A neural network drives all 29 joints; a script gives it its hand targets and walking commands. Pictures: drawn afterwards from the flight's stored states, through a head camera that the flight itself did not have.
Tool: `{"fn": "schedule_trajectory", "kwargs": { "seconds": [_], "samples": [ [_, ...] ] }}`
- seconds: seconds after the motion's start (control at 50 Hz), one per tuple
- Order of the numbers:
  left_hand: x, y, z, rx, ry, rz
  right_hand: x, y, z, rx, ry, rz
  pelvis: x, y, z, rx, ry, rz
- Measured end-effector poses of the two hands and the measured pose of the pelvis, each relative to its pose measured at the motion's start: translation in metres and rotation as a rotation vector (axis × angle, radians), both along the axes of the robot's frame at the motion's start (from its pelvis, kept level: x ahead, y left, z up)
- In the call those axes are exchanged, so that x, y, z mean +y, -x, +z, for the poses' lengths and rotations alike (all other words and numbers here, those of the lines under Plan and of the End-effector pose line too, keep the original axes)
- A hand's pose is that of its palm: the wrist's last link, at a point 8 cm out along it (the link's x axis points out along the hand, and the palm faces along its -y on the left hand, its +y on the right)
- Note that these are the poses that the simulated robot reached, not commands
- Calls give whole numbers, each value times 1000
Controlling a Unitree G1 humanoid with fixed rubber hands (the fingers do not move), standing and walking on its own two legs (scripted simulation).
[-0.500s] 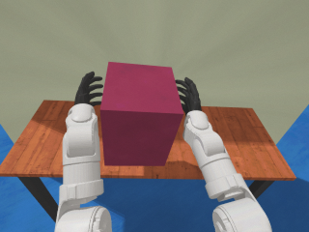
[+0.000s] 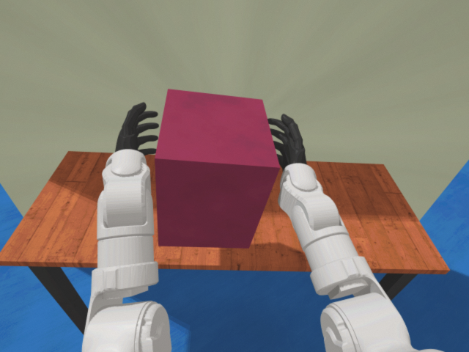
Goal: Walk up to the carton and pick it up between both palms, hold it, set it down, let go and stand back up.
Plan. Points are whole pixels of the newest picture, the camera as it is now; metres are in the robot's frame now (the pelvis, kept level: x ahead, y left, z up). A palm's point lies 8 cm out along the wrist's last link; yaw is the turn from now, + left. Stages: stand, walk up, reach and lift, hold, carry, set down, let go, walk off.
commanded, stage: hold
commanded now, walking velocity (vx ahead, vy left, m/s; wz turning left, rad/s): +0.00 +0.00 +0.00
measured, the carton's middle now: (210, 172) +0.39 +0.02 +0.13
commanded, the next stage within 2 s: none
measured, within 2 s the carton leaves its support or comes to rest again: neither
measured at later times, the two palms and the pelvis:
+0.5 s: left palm (126, 159) +0.35 +0.15 +0.19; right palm (290, 166) +0.35 -0.11 +0.17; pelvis +0.00 +0.00 +0.00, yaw +0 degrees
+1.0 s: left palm (130, 153) +0.36 +0.14 +0.20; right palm (292, 161) +0.36 -0.12 +0.18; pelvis +0.00 +0.00 +0.00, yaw +0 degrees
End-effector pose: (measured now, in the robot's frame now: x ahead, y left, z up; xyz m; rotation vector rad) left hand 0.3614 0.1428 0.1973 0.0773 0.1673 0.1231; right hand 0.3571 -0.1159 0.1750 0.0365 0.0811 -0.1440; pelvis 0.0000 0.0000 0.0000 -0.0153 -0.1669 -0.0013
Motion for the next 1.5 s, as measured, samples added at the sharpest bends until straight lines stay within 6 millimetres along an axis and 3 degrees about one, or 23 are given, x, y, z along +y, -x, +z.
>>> {"fn": "schedule_trajectory", "kwargs": {
  "seconds": [0.32,0.52,0.78,1.0,1.1,1.36,1.5],
  "samples": [
    [4,5,-15,26,1,5,4,3,-13,26,-9,6,1,-2,0,-4,3,11],
    [5,9,-4,-15,12,3,5,8,0,-15,-8,-6,3,2,-1,-7,5,6],
    [5,3,-7,29,-13,-2,6,4,-11,28,-3,-6,5,4,0,4,1,2],
    [0,2,0,-14,-4,3,0,-1,1,-18,-16,3,2,-1,0,-3,3,6],
    [0,0,-4,4,3,7,0,-2,-2,1,-3,4,0,-4,0,-8,1,2],
    [4,7,-14,23,1,1,4,7,-15,24,-13,-3,1,-1,0,-9,3,12],
    [2,8,-6,-7,-2,-9,3,11,-7,-7,-18,-14,3,3,-1,2,4,7]
  ]
}}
